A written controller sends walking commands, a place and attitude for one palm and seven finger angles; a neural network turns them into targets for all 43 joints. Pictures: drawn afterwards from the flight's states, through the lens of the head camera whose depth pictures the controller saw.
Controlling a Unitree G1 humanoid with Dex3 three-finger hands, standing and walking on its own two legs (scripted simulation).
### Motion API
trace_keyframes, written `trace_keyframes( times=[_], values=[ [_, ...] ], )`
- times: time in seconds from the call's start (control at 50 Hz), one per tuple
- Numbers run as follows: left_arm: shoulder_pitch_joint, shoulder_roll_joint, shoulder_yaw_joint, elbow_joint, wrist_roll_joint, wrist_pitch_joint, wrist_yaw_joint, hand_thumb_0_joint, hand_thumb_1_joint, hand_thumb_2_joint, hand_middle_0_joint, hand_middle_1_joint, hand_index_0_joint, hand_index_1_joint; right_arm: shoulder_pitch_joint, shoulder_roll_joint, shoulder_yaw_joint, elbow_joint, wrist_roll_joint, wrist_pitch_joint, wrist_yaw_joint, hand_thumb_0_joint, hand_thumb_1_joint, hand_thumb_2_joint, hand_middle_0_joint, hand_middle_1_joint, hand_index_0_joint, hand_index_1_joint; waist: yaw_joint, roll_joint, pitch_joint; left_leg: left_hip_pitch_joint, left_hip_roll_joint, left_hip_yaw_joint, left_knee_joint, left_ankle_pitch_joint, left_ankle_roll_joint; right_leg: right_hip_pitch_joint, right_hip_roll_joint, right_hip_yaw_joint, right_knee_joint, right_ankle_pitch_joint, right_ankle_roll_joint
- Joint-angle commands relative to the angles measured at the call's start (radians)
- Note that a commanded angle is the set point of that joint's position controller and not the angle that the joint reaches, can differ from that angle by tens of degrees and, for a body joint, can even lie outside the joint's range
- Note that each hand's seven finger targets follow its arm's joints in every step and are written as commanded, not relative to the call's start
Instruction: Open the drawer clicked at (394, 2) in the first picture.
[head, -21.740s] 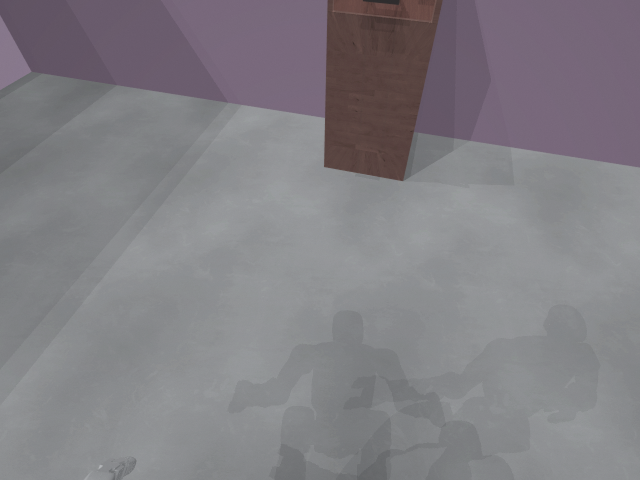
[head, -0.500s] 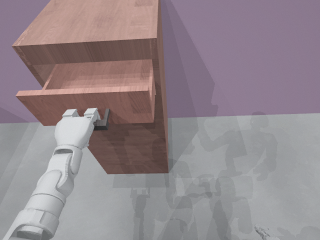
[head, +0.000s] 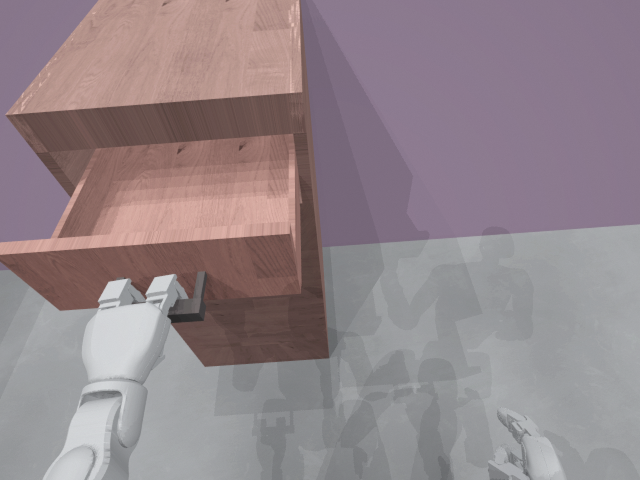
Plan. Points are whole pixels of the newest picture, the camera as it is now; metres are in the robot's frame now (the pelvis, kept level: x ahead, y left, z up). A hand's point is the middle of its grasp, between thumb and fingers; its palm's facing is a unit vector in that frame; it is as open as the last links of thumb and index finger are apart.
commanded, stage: pull the drawer open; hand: left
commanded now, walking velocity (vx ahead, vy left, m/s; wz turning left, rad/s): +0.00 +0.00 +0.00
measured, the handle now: (156, 297) +0.32 +0.24 +0.05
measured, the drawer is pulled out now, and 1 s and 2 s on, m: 0.19 0.29 0.30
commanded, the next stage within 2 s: open the thumb to release the handle in 1.22 s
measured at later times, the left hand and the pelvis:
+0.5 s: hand (148, 361) +0.25 +0.23 +0.03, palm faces +0.01 -0.05 -1.00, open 5.6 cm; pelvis +0.00 -0.01 +0.00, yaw +3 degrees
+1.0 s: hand (131, 437) +0.16 +0.22 +0.03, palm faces +0.00 -0.10 -0.99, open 5.8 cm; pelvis +0.00 -0.01 -0.01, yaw +0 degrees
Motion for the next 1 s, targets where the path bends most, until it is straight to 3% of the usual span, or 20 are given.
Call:
trace_keyframes(
  times=[0.0, 0.04, 0.06, 0.1, 0.14, 0.22, 0.3, 0.36, 0.44, 0.46, 0.5, 0.54, 0.6, 0.64, 0.7, 0.74, 0.84, 0.9, 0.94, 0.98],
  values=[
    [0.09, 0.125, 0.093, -0.294, 0.003, 0.051, 0.065, 0.0, 0.9, 0.9, -0.4, -1.35, -0.4, -1.35, -0.141, -0.094, -0.018, -0.16, -0.013, -0.046, 0.017, 0.0, -0.9, -0.9, 0.2, 0.3, 0.2, 0.3, 0.065, -0.042, -0.238, 0.058, -0.01, -0.019, -0.034, 0.576, -0.007, 0.242, 0.03, -0.072, -0.007, 0.379, -0.049],
    [-0.29, 0.183, 0.094, -0.245, 0.034, 0.051, 0.08, 0.0, 0.9, 0.9, -0.4, -1.35, -0.4, -1.35, -0.141, -0.104, -0.013, -0.115, -0.015, -0.03, -0.006, 0.0, -0.9, -0.9, 0.2, 0.3, 0.2, 0.3, -0.004, -0.04, -0.194, 0.062, -0.013, -0.031, -0.025, 0.505, -0.009, 0.171, 0.033, -0.069, -0.012, 0.336, -0.05],
    [-0.24, 0.169, 0.09, -0.209, 0.051, 0.051, 0.088, 0.0, 0.9, 0.9, -0.4, -1.35, -0.4, -1.35, -0.142, -0.094, -0.013, -0.123, -0.026, -0.035, -0.011, 0.0, -0.9, -0.9, 0.2, 0.3, 0.2, 0.3, 0.024, -0.013, -0.182, 0.063, -0.014, -0.029, -0.028, 0.495, -0.007, 0.168, 0.031, -0.073, -0.012, 0.315, -0.052],
    [-0.163, 0.134, 0.059, -0.186, 0.06, 0.064, 0.083, 0.0, 0.9, 0.9, -0.4, -1.35, -0.4, -1.35, -0.146, -0.08, -0.009, -0.119, -0.024, -0.03, -0.009, 0.0, -0.9, -0.9, 0.2, 0.3, 0.2, 0.3, 0.042, -0.017, -0.214, 0.087, -0.017, -0.028, -0.026, 0.528, -0.015, 0.188, 0.034, -0.081, -0.009, 0.328, -0.055],
    [-0.209, 0.15, 0.06, -0.222, 0.053, 0.073, 0.067, 0.0, 0.9, 0.9, -0.4, -1.35, -0.4, -1.35, -0.151, -0.081, -0.009, -0.118, -0.023, -0.02, -0.014, 0.0, -0.9, -0.9, 0.2, 0.3, 0.2, 0.3, 0.041, -0.032, -0.273, 0.122, -0.02, -0.031, -0.019, 0.582, -0.019, 0.222, 0.033, -0.074, -0.007, 0.374, -0.054],
    [-0.232, 0.151, 0.05, -0.177, 0.036, 0.085, 0.028, 0.0, 0.9, 0.9, -0.4, -1.35, -0.4, -1.35, -0.171, -0.069, 0.005, -0.111, -0.026, -0.007, -0.025, 0.0, -0.9, -0.9, 0.2, 0.3, 0.2, 0.3, 0.043, -0.097, -0.23, 0.094, -0.03, -0.027, -0.029, 0.534, -0.008, 0.249, 0.028, -0.077, -0.019, 0.408, -0.044],
    [-0.252, 0.164, 0.055, -0.146, 0.034, 0.071, -0.003, 0.0, 0.9, 0.9, -0.4, -1.35, -0.4, -1.35, -0.185, -0.061, 0.015, -0.111, -0.031, 0.001, -0.035, 0.0, -0.9, -0.9, 0.2, 0.3, 0.2, 0.3, 0.047, -0.083, -0.196, 0.075, -0.037, -0.022, -0.04, 0.483, -0.003, 0.258, 0.026, -0.072, -0.029, 0.396, -0.044],
    [-0.272, 0.169, 0.053, -0.164, 0.04, 0.054, -0.01, 0.0, 0.9, 0.9, -0.4, -1.35, -0.4, -1.35, -0.184, -0.058, 0.019, -0.115, -0.035, 0.002, -0.036, 0.0, -0.9, -0.9, 0.2, 0.3, 0.2, 0.3, 0.053, -0.031, -0.221, 0.088, -0.039, -0.022, -0.041, 0.484, -0.004, 0.264, 0.025, -0.067, -0.031, 0.384, -0.049],
    [-0.272, 0.191, 0.078, -0.13, 0.034, 0.03, -0.014, 0.0, 0.9, 0.9, -0.4, -1.35, -0.4, -1.35, -0.181, -0.064, 0.015, -0.114, -0.036, -0.005, -0.038, 0.0, -0.9, -0.9, 0.2, 0.3, 0.2, 0.3, 0.052, -0.065, -0.208, 0.059, -0.043, -0.022, -0.044, 0.424, 0.0, 0.269, 0.026, -0.061, -0.04, 0.361, -0.049],
    [-0.284, 0.172, 0.057, -0.13, 0.036, 0.023, -0.014, 0.0, 0.9, 0.9, -0.4, -1.35, -0.4, -1.35, -0.182, -0.061, 0.017, -0.116, -0.039, -0.006, -0.039, 0.0, -0.9, -0.9, 0.2, 0.3, 0.2, 0.3, 0.051, -0.059, -0.206, 0.052, -0.046, -0.02, -0.045, 0.399, 0.003, 0.264, 0.021, -0.06, -0.041, 0.346, -0.046],
    [-0.186, 0.151, 0.06, -0.15, 0.02, 0.007, -0.015, 0.0, 0.9, 0.9, -0.4, -1.35, -0.4, -1.35, -0.176, -0.059, 0.008, -0.127, -0.039, -0.017, -0.032, 0.0, -0.9, -0.9, 0.2, 0.3, 0.2, 0.3, 0.071, -0.079, -0.223, 0.042, -0.046, -0.02, -0.051, 0.404, 0.005, 0.293, 0.02, -0.058, -0.037, 0.356, -0.047],
    [-0.05, 0.174, 0.101, -0.183, 0.006, -0.001, -0.014, 0.0, 0.9, 0.9, -0.4, -1.35, -0.4, -1.35, -0.187, -0.065, 0.006, -0.143, -0.037, -0.023, -0.026, 0.0, -0.9, -0.9, 0.2, 0.3, 0.2, 0.3, 0.095, -0.076, -0.25, 0.039, -0.047, -0.015, -0.054, 0.416, 0.003, 0.336, 0.018, -0.043, -0.036, 0.391, -0.046],
    [0.063, 0.134, 0.083, -0.246, -0.013, -0.011, -0.013, 0.0, 0.9, 0.9, -0.4, -1.35, -0.4, -1.35, -0.196, -0.065, 0.004, -0.155, -0.032, -0.029, -0.015, 0.0, -0.9, -0.9, 0.2, 0.3, 0.2, 0.3, 0.091, -0.103, -0.198, -0.005, -0.047, -0.008, -0.058, 0.376, 0.006, 0.321, 0.013, -0.042, -0.035, 0.377, -0.042],
    [0.134, 0.152, 0.109, -0.305, -0.009, -0.012, -0.003, 0.0, 0.9, 0.9, -0.4, -1.35, -0.4, -1.35, -0.207, -0.07, 0.001, -0.17, -0.031, -0.03, -0.005, 0.0, -0.9, -0.9, 0.2, 0.3, 0.2, 0.3, 0.104, -0.054, -0.186, -0.003, -0.043, -0.006, -0.067, 0.375, 0.002, 0.311, 0.018, -0.037, -0.039, 0.331, -0.049],
    [0.266, 0.109, 0.075, -0.384, -0.009, -0.011, 0.013, 0.0, 0.9, 0.9, -0.4, -1.35, -0.4, -1.35, -0.195, -0.07, -0.002, -0.183, -0.033, -0.036, 0.015, 0.0, -0.9, -0.9, 0.2, 0.3, 0.2, 0.3, 0.102, -0.038, -0.188, 0.006, -0.035, -0.006, -0.049, 0.406, 0.005, 0.289, 0.017, -0.048, -0.022, 0.331, -0.05],
    [0.319, 0.147, 0.114, -0.432, -0.006, -0.004, 0.027, 0.0, 0.9, 0.9, -0.4, -1.35, -0.4, -1.35, -0.198, -0.085, -0.004, -0.191, -0.03, -0.032, 0.023, 0.0, -0.9, -0.9, 0.2, 0.3, 0.2, 0.3, 0.104, -0.035, -0.211, 0.004, -0.03, -0.004, -0.041, 0.434, 0.002, 0.296, 0.02, -0.035, -0.016, 0.356, -0.05],
    [0.434, 0.127, 0.104, -0.494, -0.008, -0.003, 0.06, 0.0, 0.9, 0.9, -0.4, -1.35, -0.4, -1.35, -0.19, -0.091, -0.006, -0.203, -0.033, -0.031, 0.039, 0.0, -0.9, -0.9, 0.2, 0.3, 0.2, 0.3, 0.083, -0.052, -0.17, -0.008, -0.019, -0.013, -0.006, 0.442, 0.005, 0.227, 0.023, -0.035, 0.005, 0.35, -0.046],
    [0.53, 0.093, 0.073, -0.523, -0.003, -0.011, 0.083, 0.0, 0.9, 0.9, -0.4, -1.35, -0.4, -1.35, -0.182, -0.086, -0.004, -0.211, -0.036, -0.034, 0.052, 0.0, -0.9, -0.9, 0.2, 0.3, 0.2, 0.3, 0.085, -0.044, -0.168, -0.005, -0.011, -0.018, 0.019, 0.465, 0.005, 0.19, 0.027, -0.046, 0.031, 0.336, -0.043],
    [0.549, 0.117, 0.09, -0.565, -0.003, -0.009, 0.1, 0.0, 0.9, 0.9, -0.4, -1.35, -0.4, -1.35, -0.172, -0.093, -0.006, -0.223, -0.038, -0.029, 0.056, 0.0, -0.9, -0.9, 0.2, 0.3, 0.2, 0.3, 0.081, -0.046, -0.201, 0.002, -0.005, -0.022, 0.037, 0.485, 0.003, 0.187, 0.027, -0.041, 0.043, 0.35, -0.042],
    [0.579, 0.109, 0.08, -0.563, 0.002, -0.011, 0.113, 0.0, 0.9, 0.9, -0.4, -1.35, -0.4, -1.35, -0.171, -0.089, -0.001, -0.225, -0.038, -0.026, 0.061, 0.0, -0.9, -0.9, 0.2, 0.3, 0.2, 0.3, 0.076, -0.052, -0.173, -0.011, -0.002, -0.025, 0.049, 0.462, 0.002, 0.152, 0.027, -0.045, 0.053, 0.32, -0.039]
  ],
)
